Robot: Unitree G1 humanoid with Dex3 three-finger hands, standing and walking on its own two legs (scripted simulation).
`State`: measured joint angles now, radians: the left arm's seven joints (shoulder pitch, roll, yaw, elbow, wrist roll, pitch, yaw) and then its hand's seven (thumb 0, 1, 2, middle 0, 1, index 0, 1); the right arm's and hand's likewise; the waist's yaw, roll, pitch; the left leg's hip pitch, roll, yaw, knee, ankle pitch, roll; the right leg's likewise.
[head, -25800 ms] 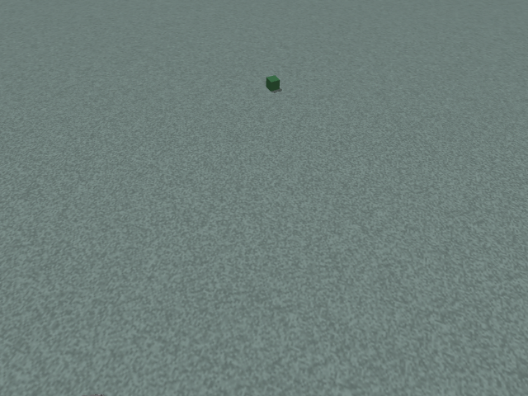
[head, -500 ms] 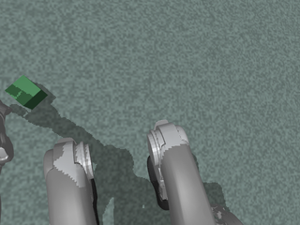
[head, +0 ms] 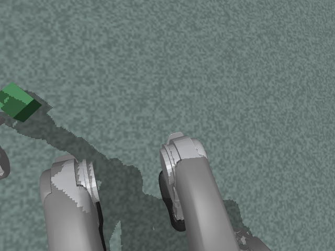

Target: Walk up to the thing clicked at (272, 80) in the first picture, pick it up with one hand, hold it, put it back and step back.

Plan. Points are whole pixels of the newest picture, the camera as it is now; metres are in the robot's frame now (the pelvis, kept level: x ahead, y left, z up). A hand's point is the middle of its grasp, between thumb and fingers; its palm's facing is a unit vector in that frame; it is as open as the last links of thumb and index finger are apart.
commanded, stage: rise first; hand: left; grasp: from above
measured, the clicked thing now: (18, 102) +0.49 +0.30 -0.29
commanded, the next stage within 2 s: approach in 1.08 s
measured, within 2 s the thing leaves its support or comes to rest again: neither
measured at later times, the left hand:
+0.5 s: hand out of the picture +0.46 +0.34 -0.17, palm faces -0.23 -0.34 -0.91, open 13.2 cm
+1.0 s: hand out of the picture +0.45 +0.33 -0.16, palm faces -0.23 -0.33 -0.92, open 12.8 cm
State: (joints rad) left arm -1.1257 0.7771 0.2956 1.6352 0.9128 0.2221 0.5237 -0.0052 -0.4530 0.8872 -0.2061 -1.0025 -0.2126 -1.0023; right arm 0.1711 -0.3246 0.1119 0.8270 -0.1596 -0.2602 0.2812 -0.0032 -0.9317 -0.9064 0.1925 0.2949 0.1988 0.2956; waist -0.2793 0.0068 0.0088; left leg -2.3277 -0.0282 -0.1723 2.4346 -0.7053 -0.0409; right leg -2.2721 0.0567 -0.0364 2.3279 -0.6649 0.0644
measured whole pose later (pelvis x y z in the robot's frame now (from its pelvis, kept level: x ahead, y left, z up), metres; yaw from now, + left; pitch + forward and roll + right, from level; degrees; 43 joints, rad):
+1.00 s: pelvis +0.00 +0.00 +0.00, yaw +0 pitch +34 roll -8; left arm -1.14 0.78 0.29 1.66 0.89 0.25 0.54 -0.01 -0.35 0.80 -0.30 -0.92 -0.31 -0.92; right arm 0.18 -0.33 0.11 0.84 -0.17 -0.29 0.30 0.00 -0.93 -0.91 0.19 0.29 0.20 0.30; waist -0.29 0.02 0.00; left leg -2.33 -0.03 -0.18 2.43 -0.70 -0.05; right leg -2.28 0.06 -0.04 2.33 -0.65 0.07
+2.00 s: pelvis -0.01 -0.01 +0.00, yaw -1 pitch +32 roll -8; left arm -1.19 0.80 0.28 1.70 0.88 0.24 0.60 -0.01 -0.45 0.89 -0.25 -0.94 -0.24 -0.95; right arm 0.22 -0.33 0.16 0.85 -0.20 -0.31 0.31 0.00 -0.92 -0.90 0.19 0.29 0.20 0.30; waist -0.36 -0.02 0.09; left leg -2.30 -0.01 -0.20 2.42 -0.69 -0.06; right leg -2.27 0.07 -0.06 2.31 -0.63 0.06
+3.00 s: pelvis -0.01 +0.01 +0.00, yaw -4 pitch +30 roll -13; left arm -1.26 0.97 0.28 1.87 0.91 0.21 0.70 0.00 -0.48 0.96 -0.21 -0.98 -0.19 -1.00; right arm 0.18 -0.36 0.26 0.77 -0.23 -0.34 0.35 -0.01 -0.93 -0.91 0.19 0.29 0.20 0.30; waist -0.45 -0.08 0.18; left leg -2.30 -0.01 -0.24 2.46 -0.70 -0.03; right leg -2.22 0.07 -0.10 2.29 -0.63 0.08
